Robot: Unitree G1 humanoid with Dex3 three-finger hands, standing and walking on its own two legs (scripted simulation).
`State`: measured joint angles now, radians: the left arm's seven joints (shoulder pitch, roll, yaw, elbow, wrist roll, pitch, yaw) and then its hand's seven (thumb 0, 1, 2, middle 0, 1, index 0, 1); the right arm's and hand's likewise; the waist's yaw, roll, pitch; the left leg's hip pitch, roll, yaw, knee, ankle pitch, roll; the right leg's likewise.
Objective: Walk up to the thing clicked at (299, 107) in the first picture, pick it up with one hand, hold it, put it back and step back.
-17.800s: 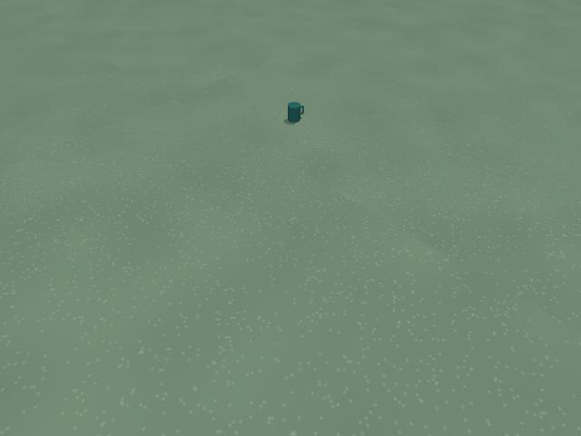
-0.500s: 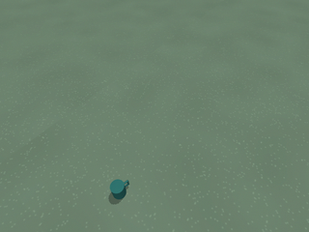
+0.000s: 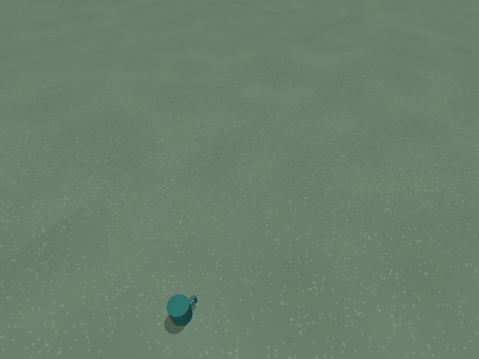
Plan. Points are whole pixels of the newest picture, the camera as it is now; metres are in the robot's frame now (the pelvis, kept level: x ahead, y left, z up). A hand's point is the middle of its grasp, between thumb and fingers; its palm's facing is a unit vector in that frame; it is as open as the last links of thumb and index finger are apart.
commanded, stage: stand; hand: left
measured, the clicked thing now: (183, 307) +0.50 +0.23 -0.73
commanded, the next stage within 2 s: walk up in 0.60 s
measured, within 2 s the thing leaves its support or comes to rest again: neither
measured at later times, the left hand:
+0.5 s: hand out of the picture +0.08 +0.25 -0.15, palm faces -0.03 -0.94 -0.35, open 7.4 cm
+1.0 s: hand out of the picture +0.06 +0.30 -0.18, palm faces -0.05 -0.93 -0.36, open 7.4 cm
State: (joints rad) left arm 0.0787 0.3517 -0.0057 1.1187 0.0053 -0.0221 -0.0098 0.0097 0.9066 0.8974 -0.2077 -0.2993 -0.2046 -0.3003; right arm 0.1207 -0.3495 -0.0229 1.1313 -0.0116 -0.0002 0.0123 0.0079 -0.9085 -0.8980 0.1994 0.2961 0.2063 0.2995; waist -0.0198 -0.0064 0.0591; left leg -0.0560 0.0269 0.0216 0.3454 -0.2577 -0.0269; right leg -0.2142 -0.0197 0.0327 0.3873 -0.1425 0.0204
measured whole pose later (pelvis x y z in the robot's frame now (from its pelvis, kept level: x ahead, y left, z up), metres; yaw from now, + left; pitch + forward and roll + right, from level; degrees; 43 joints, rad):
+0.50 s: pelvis +0.00 -0.01 +0.00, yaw +0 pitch -2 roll +0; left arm 0.10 0.35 0.00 1.14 0.01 -0.02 -0.01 0.01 0.91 0.90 -0.21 -0.30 -0.20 -0.30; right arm 0.11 -0.35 -0.02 1.12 -0.01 0.00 0.01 0.01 -0.91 -0.90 0.20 0.30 0.21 0.30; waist -0.01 0.01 0.06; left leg -0.04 0.04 0.01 0.32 -0.24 -0.04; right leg -0.19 -0.01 0.02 0.36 -0.13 0.01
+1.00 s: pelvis -0.10 +0.04 -0.02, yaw +1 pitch -2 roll -1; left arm -0.03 0.41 0.05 0.92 0.02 0.08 0.03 0.01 0.91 0.90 -0.21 -0.30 -0.20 -0.30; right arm 0.14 -0.36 -0.06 0.98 -0.04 0.05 0.00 0.01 -0.91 -0.90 0.20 0.30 0.21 0.30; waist -0.04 -0.06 0.22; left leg -0.27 -0.02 -0.01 0.67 -0.37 0.04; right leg -0.54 0.10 0.17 1.01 -0.50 -0.01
